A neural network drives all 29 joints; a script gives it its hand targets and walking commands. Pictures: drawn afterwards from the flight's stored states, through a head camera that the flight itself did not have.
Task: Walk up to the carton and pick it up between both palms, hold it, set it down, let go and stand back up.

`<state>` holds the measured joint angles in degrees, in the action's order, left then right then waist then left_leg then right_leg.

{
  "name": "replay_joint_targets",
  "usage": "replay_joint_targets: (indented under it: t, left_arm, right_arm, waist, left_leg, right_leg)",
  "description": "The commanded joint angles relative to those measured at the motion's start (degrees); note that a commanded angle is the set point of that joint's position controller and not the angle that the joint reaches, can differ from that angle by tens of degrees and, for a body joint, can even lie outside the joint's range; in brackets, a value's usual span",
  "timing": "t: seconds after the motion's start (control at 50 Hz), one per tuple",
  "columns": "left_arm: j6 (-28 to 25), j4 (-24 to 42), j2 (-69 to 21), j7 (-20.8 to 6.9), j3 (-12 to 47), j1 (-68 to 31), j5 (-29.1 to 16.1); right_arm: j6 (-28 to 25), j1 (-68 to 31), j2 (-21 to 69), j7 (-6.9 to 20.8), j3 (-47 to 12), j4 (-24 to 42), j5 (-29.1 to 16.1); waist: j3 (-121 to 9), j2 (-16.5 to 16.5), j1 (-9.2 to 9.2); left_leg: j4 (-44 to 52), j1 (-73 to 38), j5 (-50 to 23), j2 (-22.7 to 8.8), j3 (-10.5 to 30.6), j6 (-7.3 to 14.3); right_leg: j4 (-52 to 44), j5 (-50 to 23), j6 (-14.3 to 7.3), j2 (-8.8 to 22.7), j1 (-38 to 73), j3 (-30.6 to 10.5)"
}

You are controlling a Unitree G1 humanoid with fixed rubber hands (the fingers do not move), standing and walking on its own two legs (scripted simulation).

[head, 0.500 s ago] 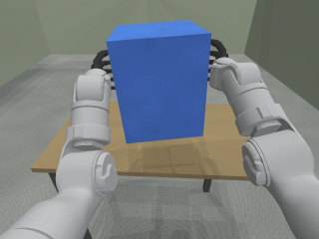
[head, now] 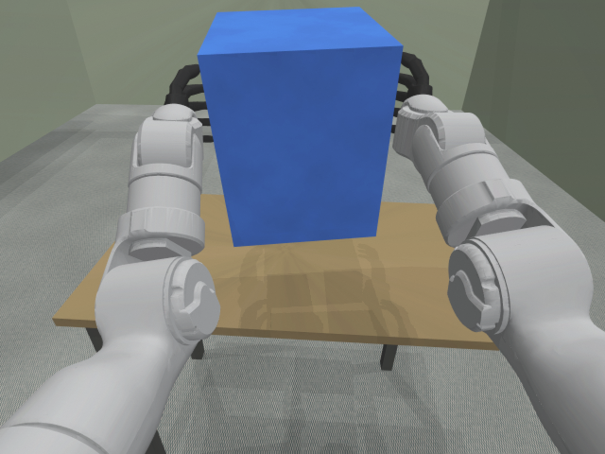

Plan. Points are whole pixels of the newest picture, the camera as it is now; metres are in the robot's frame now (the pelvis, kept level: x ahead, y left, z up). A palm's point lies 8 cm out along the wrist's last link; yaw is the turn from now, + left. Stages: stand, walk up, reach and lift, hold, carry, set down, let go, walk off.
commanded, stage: set down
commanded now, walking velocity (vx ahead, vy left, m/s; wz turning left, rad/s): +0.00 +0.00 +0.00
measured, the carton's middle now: (297, 125) +0.44 +0.01 +0.30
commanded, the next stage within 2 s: none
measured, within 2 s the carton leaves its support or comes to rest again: neither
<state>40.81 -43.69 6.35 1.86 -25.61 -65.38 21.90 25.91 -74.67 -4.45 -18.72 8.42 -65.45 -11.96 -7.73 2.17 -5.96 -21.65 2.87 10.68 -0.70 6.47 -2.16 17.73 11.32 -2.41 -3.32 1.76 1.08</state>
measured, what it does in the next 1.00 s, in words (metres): stands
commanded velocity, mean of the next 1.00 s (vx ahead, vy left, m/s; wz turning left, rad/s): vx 0.00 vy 0.00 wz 0.00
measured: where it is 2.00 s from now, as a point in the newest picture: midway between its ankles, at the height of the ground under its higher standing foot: outside the picture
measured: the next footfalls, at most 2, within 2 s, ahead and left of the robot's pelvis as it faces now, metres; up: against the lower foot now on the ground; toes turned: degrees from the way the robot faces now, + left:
none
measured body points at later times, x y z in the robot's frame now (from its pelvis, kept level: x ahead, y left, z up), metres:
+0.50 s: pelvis +0.01 -0.01 +0.00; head -0.07 +0.02 +0.44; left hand +0.41 +0.15 +0.24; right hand +0.41 -0.14 +0.27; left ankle +0.03 +0.14 -0.75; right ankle -0.01 -0.09 -0.75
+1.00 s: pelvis +0.01 -0.02 +0.00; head -0.05 +0.01 +0.45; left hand +0.41 +0.14 +0.21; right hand +0.43 -0.14 +0.23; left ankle +0.03 +0.14 -0.75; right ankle -0.01 -0.09 -0.75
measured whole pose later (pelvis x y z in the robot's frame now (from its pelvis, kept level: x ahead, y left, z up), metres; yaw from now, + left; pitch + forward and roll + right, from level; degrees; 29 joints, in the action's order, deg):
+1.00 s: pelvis +0.01 -0.02 +0.00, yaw -1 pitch -7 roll +0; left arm 35.7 -28.4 -3.5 8.4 -23.8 -48.0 20.7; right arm 9.8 -59.8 -3.2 -10.4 8.2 -62.6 -8.2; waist -1.8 2.8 -1.6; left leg -19.5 2.7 10.5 -2.0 4.6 -3.3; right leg 18.7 12.3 -3.6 -3.7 0.2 1.6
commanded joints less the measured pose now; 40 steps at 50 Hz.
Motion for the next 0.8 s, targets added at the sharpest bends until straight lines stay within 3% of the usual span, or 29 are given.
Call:
replay_joint_targets:
  t: [0.0,0.14,0.18,0.32,0.36,0.48,0.54,0.62,0.72,0.78]
  left_arm:
    - [-5.76,4.47,-30.54,-10.73,10.64,-42.85,-8.12]
    - [-8.22,13.53,-34.07,-8.79,15.49,-43.22,-9.27]
    - [-8.44,15.64,-34.78,-8.23,16.53,-42.01,-9.34]
    - [-8.63,23.15,-37.20,-6.52,21.48,-41.38,-10.84]
    - [-8.40,24.24,-37.44,-6.43,22.38,-40.97,-11.15]
    - [-7.82,22.25,-36.95,-6.48,21.64,-38.50,-9.98]
    - [-7.95,20.26,-36.39,-6.40,19.86,-36.36,-8.97]
    - [-7.86,19.02,-36.61,-6.22,19.26,-34.30,-8.42]
    - [-9.09,19.55,-36.46,-5.27,18.79,-34.13,-8.19]
    - [-9.59,22.26,-37.69,-4.28,20.31,-33.74,-8.71]
  right_arm:
    - [-6.07,-41.76,27.62,10.56,-1.87,13.26,-4.16]
    - [-11.41,-41.85,28.60,11.82,-5.52,19.65,-2.78]
    - [-12.52,-41.29,29.33,12.13,-7.34,21.77,-2.76]
    - [-14.00,-41.14,31.02,12.33,-13.44,28.25,-4.52]
    - [-13.93,-40.03,31.49,12.28,-14.60,28.39,-5.13]
    - [-13.43,-36.48,30.81,13.01,-12.16,23.04,-3.50]
    - [-13.86,-35.76,29.96,13.77,-10.48,21.16,-2.36]
    - [-14.65,-33.62,28.52,14.80,-8.13,18.07,-0.31]
    - [-16.26,-32.75,27.64,16.51,-6.46,16.14,1.67]
    - [-17.43,-31.87,27.60,17.27,-6.56,16.06,1.93]
  waist:
    - [-8.77,-4.05,-1.20]
    - [-16.53,-5.57,-1.39]
    - [-18.38,-5.84,-0.11]
    - [-23.51,-6.09,0.61]
    - [-23.81,-5.51,0.81]
    - [-18.52,-5.43,0.38]
    - [-17.13,-4.88,1.24]
    - [-15.13,-5.13,0.92]
    - [-15.93,-4.92,2.02]
    - [-18.01,-6.49,2.74]
  left_leg:
    - [4.47,-2.83,-9.50,2.26,-4.98,0.16]
    - [2.23,-8.42,-16.61,2.81,-5.37,-0.48]
    - [1.89,-8.78,-17.66,2.87,-5.67,-0.54]
    - [0.64,-10.25,-20.25,3.07,-5.69,-0.44]
    - [0.37,-10.25,-20.19,2.97,-5.65,-0.32]
    - [1.61,-9.20,-16.66,2.81,-5.86,0.04]
    - [2.25,-8.71,-15.79,2.56,-6.00,0.38]
    - [2.35,-9.55,-17.42,2.44,-6.38,-0.16]
    - [2.58,-9.89,-17.56,2.03,-6.83,-0.19]
    - [1.66,-11.26,-20.33,1.93,-7.07,-0.75]
  right_leg:
    - [-4.67,-8.45,5.12,1.00,0.90,2.02]
    - [-3.41,-16.02,5.79,0.75,3.18,3.62]
    - [-2.84,-18.93,5.89,0.98,4.56,3.48]
    - [-1.17,-25.44,6.53,1.00,6.03,3.84]
    - [-0.84,-26.81,6.76,1.12,6.08,3.74]
    - [-1.67,-21.67,6.91,1.27,3.08,3.77]
    - [-1.93,-19.89,6.76,1.19,1.89,3.74]
    - [-2.14,-20.01,6.12,0.81,1.42,4.18]
    - [-1.77,-19.25,6.01,0.85,0.63,4.31]
    - [-1.15,-21.79,5.41,0.85,0.68,4.40]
